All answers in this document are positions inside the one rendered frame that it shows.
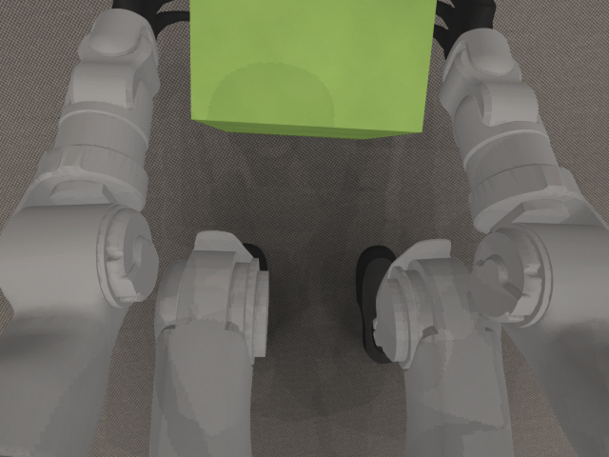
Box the robot right forearm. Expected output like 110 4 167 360
439 28 609 234

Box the left robot hand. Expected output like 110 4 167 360
112 0 190 41

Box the left robot upper arm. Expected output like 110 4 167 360
0 203 159 457

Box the carton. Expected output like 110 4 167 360
189 0 437 140

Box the right robot upper arm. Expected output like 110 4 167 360
468 222 609 457

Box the robot left forearm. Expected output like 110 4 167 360
0 9 161 298

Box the robot right shin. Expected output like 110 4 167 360
373 239 501 358

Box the right robot hand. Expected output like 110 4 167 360
433 0 496 61

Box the left robot thigh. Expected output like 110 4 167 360
148 250 269 457

